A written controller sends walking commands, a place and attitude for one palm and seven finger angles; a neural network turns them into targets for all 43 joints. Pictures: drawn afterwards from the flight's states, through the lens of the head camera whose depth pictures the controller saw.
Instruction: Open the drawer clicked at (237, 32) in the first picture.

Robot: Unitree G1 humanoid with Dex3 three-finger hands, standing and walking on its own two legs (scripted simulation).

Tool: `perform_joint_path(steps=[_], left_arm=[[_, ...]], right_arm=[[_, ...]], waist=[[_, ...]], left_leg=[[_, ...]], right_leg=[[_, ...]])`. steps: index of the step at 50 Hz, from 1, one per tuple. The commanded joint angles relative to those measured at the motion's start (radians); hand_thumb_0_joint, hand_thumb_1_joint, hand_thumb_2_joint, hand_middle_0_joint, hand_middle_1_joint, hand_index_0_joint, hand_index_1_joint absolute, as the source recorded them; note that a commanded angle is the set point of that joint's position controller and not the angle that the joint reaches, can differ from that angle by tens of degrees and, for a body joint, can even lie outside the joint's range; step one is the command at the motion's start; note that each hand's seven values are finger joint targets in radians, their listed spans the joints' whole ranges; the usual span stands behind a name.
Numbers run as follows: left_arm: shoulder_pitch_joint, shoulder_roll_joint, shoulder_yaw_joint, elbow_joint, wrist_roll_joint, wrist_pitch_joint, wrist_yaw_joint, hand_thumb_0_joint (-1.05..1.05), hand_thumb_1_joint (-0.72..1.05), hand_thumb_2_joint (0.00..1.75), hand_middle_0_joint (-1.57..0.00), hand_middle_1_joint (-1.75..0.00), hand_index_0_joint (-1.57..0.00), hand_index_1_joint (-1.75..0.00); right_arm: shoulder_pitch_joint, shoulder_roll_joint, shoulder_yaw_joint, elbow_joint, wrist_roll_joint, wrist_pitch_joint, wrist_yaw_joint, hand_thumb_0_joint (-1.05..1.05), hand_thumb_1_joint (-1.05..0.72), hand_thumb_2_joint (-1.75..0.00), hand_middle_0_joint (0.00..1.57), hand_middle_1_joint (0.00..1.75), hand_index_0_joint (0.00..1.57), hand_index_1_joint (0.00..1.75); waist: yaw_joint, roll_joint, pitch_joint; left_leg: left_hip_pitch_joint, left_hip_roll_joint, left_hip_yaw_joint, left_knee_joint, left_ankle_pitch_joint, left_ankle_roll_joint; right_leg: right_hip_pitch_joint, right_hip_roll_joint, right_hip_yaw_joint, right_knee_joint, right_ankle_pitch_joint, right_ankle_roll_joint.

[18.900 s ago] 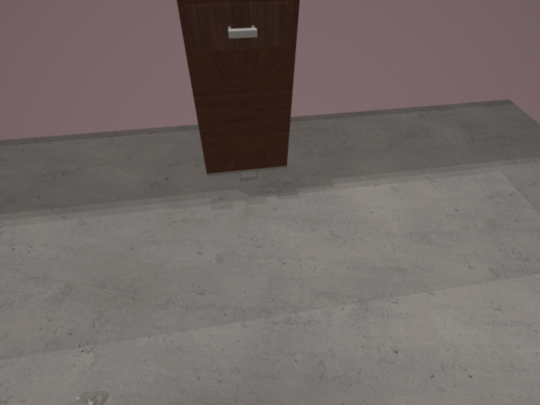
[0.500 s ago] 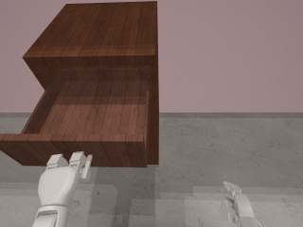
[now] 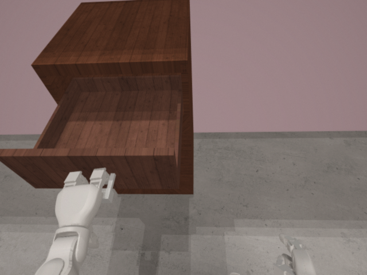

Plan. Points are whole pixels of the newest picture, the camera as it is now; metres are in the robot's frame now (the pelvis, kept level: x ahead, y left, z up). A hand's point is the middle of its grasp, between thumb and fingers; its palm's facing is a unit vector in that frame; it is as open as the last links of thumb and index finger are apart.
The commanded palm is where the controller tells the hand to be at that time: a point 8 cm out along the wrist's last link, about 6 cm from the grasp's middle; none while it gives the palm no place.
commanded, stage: lift the hand off the handle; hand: left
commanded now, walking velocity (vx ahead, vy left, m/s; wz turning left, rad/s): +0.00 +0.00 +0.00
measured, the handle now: (91, 186) +0.29 +0.26 +0.01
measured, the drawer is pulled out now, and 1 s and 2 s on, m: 0.28 0.28 0.28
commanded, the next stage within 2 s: draw the hand back to the body in 1.24 s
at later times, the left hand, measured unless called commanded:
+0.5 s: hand (77, 191) +0.26 +0.25 +0.06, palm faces +0.07 -0.06 -1.00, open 13.5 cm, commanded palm +0.22 +0.25 +0.12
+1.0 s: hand (54, 176) +0.25 +0.26 +0.13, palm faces +0.10 -0.06 -0.99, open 13.8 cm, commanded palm +0.22 +0.25 +0.19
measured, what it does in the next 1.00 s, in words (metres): stands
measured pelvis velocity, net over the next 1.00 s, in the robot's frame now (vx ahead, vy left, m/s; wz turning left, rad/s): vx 0.03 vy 0.01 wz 0.01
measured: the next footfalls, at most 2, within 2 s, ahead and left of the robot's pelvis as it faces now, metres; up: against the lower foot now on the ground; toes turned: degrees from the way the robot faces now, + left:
none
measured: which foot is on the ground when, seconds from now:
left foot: down 0.00-1.00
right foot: down 0.00-1.00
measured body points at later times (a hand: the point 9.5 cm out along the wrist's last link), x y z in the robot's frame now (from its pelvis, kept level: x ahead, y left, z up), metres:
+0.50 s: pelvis +0.01 +0.01 +0.02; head +0.03 -0.03 +0.47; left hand +0.25 +0.25 +0.11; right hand +0.22 -0.22 -0.08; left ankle -0.01 +0.14 -0.71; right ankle +0.05 -0.12 -0.71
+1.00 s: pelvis +0.03 +0.01 +0.03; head +0.04 -0.03 +0.48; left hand +0.24 +0.26 +0.19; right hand +0.26 -0.18 -0.07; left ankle -0.01 +0.14 -0.71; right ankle +0.05 -0.12 -0.71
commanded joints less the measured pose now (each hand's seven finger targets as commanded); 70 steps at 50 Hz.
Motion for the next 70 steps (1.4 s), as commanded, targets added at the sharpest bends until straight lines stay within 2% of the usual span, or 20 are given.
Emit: perform_joint_path(steps=[1,8,11,18,28,30,36,39,49,51,52,55,56,60,61,63,65,67,68,70], left_arm=[[-0.235,0.231,0.143,-0.233,-0.012,0.012,0.032,0.0,-0.5,0.3,-0.3,-1.2,-0.3,-1.2],[-0.208,0.175,0.09,-0.295,-0.032,0.02,-0.003,0.0,-0.5,0.3,-0.3,-1.2,-0.3,-1.2],[-0.241,0.223,0.117,-0.312,-0.035,0.033,-0.027,0.0,-0.5,0.3,-0.3,-1.2,-0.3,-1.2],[-0.147,0.216,0.117,-0.414,-0.056,0.024,-0.088,0.0,-0.5,0.3,-0.3,-1.2,-0.3,-1.2],[-0.107,0.22,0.1,-0.537,-0.07,0.061,-0.178,0.0,-0.5,0.3,-0.3,-1.2,-0.3,-1.2],[-0.108,0.256,0.131,-0.568,-0.07,0.063,-0.194,0.0,-0.5,0.3,-0.3,-1.2,-0.3,-1.2],[-0.098,0.229,0.095,-0.653,-0.087,0.07,-0.255,0.0,-0.5,0.3,-0.3,-1.2,-0.3,-1.2],[-0.036,0.262,0.132,-0.703,-0.097,0.074,-0.28,0.0,-0.5,0.3,-0.3,-1.2,-0.3,-1.2],[-0.031,0.324,0.198,-0.77,-0.145,0.091,-0.342,0.0,-0.5,0.3,-0.3,-1.2,-0.3,-1.2],[-0.078,0.289,0.156,-0.788,-0.155,0.087,-0.36,0.0,-0.5,0.3,-0.3,-1.2,-0.3,-1.2],[-0.096,0.332,0.189,-0.785,-0.165,0.08,-0.364,0.0,-0.5,0.3,-0.3,-1.2,-0.3,-1.2],[-0.099,0.331,0.184,-0.855,-0.173,0.074,-0.38,0.0,-0.5,0.3,-0.3,-1.2,-0.3,-1.2],[-0.095,0.295,0.145,-0.854,-0.17,0.071,-0.386,0.0,-0.5,0.3,-0.3,-1.2,-0.3,-1.2],[-0.031,0.33,0.201,-0.781,-0.179,0.106,-0.406,0.0,-0.5,0.3,-0.3,-1.2,-0.3,-1.2],[-0.056,0.295,0.16,-0.769,-0.167,0.11,-0.412,0.0,-0.5,0.3,-0.3,-1.2,-0.3,-1.2],[-0.087,0.316,0.168,-0.744,-0.17,0.119,-0.416,0.0,-0.5,0.3,-0.3,-1.2,-0.3,-1.2],[-0.122,0.372,0.223,-0.764,-0.174,0.116,-0.411,0.0,-0.5,0.3,-0.3,-1.2,-0.3,-1.2],[-0.138,0.35,0.197,-0.738,-0.168,0.099,-0.409,0.0,-0.5,0.3,-0.3,-1.2,-0.3,-1.2],[-0.121,0.342,0.191,-0.761,-0.174,0.089,-0.41,0.0,-0.5,0.3,-0.3,-1.2,-0.3,-1.2],[-0.099,0.394,0.252,-0.796,-0.184,0.076,-0.4,0.0,-0.5,0.3,-0.3,-1.2,-0.3,-1.2]], right_arm=[[-0.112,-0.117,-0.033,-0.157,-0.004,-0.049,-0.02,0.0,-0.9,-0.9,0.2,0.3,0.2,0.3],[-0.122,-0.113,-0.027,-0.169,0.003,-0.056,-0.01,0.0,-0.9,-0.9,0.2,0.3,0.2,0.3],[-0.131,-0.118,-0.024,-0.17,0.005,-0.053,-0.013,0.0,-0.9,-0.9,0.2,0.3,0.2,0.3],[-0.149,-0.109,-0.02,-0.183,0.005,-0.051,-0.006,0.0,-0.9,-0.9,0.2,0.3,0.2,0.3],[-0.176,-0.107,-0.006,-0.191,0.002,-0.026,0.019,0.0,-0.9,-0.9,0.2,0.3,0.2,0.3],[-0.185,-0.109,-0.002,-0.193,0.001,-0.019,0.019,0.0,-0.9,-0.9,0.2,0.3,0.2,0.3],[-0.194,-0.102,0.011,-0.202,-0.001,-0.006,0.035,0.0,-0.9,-0.9,0.2,0.3,0.2,0.3],[-0.194,-0.105,0.009,-0.203,0.0,0.006,0.045,0.0,-0.9,-0.9,0.2,0.3,0.2,0.3],[-0.217,-0.113,0.023,-0.206,0.012,0.033,0.052,0.0,-0.9,-0.9,0.2,0.3,0.2,0.3],[-0.226,-0.106,0.032,-0.216,0.013,0.024,0.052,0.0,-0.9,-0.9,0.2,0.3,0.2,0.3],[-0.218,-0.113,0.022,-0.197,0.015,0.031,0.049,0.0,-0.9,-0.9,0.2,0.3,0.2,0.3],[-0.245,-0.113,0.027,-0.225,0.02,0.017,0.051,0.0,-0.9,-0.9,0.2,0.3,0.2,0.3],[-0.227,-0.105,0.036,-0.222,0.014,0.012,0.058,0.0,-0.9,-0.9,0.2,0.3,0.2,0.3],[-0.249,-0.116,0.033,-0.22,0.027,0.033,0.067,0.0,-0.9,-0.9,0.2,0.3,0.2,0.3],[-0.234,-0.109,0.043,-0.214,0.023,0.036,0.073,0.0,-0.9,-0.9,0.2,0.3,0.2,0.3],[-0.235,-0.12,0.034,-0.212,0.026,0.051,0.067,0.0,-0.9,-0.9,0.2,0.3,0.2,0.3],[-0.255,-0.12,0.039,-0.224,0.031,0.045,0.065,0.0,-0.9,-0.9,0.2,0.3,0.2,0.3],[-0.233,-0.114,0.033,-0.206,0.027,0.045,0.063,0.0,-0.9,-0.9,0.2,0.3,0.2,0.3],[-0.233,-0.116,0.033,-0.222,0.023,0.038,0.061,0.0,-0.9,-0.9,0.2,0.3,0.2,0.3],[-0.243,-0.122,0.033,-0.227,0.026,0.03,0.06,0.0,-0.9,-0.9,0.2,0.3,0.2,0.3]], waist=[[0.01,-0.02,-0.234],[0.006,-0.032,-0.201],[0.019,-0.034,-0.194],[0.043,-0.012,-0.184],[0.042,-0.022,-0.119],[0.05,0.001,-0.128],[0.054,-0.006,-0.137],[0.068,-0.004,-0.152],[0.063,-0.005,-0.094],[0.056,0.003,-0.1],[0.049,0.008,-0.09],[0.062,0.055,-0.129],[0.064,0.034,-0.137],[0.073,0.007,-0.063],[0.071,-0.015,-0.073],[0.066,-0.017,-0.035],[0.071,0.006,-0.072],[0.061,0.01,-0.082],[0.074,0.011,-0.093],[0.079,0.043,-0.123]], left_leg=[[0.024,-0.083,0.017,-0.149,0.119,0.041],[0.08,-0.075,0.012,-0.201,0.161,0.037],[0.095,-0.076,0.015,-0.232,0.152,0.038],[0.156,-0.078,0.015,-0.272,0.249,0.037],[0.229,-0.071,0.012,-0.321,0.323,0.039],[0.25,-0.07,0.01,-0.329,0.343,0.039],[0.293,-0.065,0.004,-0.352,0.422,0.042],[0.312,-0.062,0.004,-0.365,0.473,0.039],[0.332,-0.052,0.005,-0.4,0.473,0.041],[0.344,-0.053,0.001,-0.4,0.455,0.045],[0.35,-0.05,-0.004,-0.413,0.451,0.04],[0.37,-0.047,-0.014,-0.413,0.474,0.036],[0.367,-0.052,-0.01,-0.415,0.494,0.041],[0.328,-0.041,-0.01,-0.435,0.449,0.032],[0.321,-0.046,-0.004,-0.439,0.456,0.035],[0.313,-0.046,0.002,-0.453,0.418,0.035],[0.313,-0.043,-0.006,-0.448,0.385,0.034],[0.322,-0.05,-0.001,-0.453,0.384,0.035],[0.329,-0.054,-0.001,-0.45,0.393,0.038],[0.332,-0.049,-0.008,-0.438,0.411,0.034]], right_leg=[[0.244,0.046,0.013,-0.162,0.035,-0.019],[0.275,0.053,-0.006,-0.193,0.058,-0.02],[0.314,0.048,-0.002,-0.218,0.04,-0.018],[0.387,0.051,-0.011,-0.24,0.135,-0.02],[0.435,0.054,-0.02,-0.291,0.202,-0.016],[0.458,0.054,-0.013,-0.303,0.216,-0.018],[0.507,0.049,-0.027,-0.314,0.285,-0.016],[0.546,0.051,-0.026,-0.324,0.345,-0.015],[0.574,0.046,-0.025,-0.369,0.349,-0.01],[0.569,0.041,-0.028,-0.374,0.313,-0.009],[0.568,0.049,-0.024,-0.388,0.31,-0.01],[0.593,0.049,-0.021,-0.385,0.318,-0.013],[0.601,0.039,-0.037,-0.378,0.323,-0.013],[0.597,0.052,-0.023,-0.395,0.302,-0.015],[0.604,0.042,-0.037,-0.387,0.297,-0.016],[0.585,0.047,-0.031,-0.403,0.272,-0.013],[0.601,0.053,-0.016,-0.4,0.241,-0.015],[0.593,0.05,-0.021,-0.407,0.228,-0.015],[0.604,0.047,-0.024,-0.404,0.244,-0.013],[0.621,0.052,-0.011,-0.396,0.268,-0.015]])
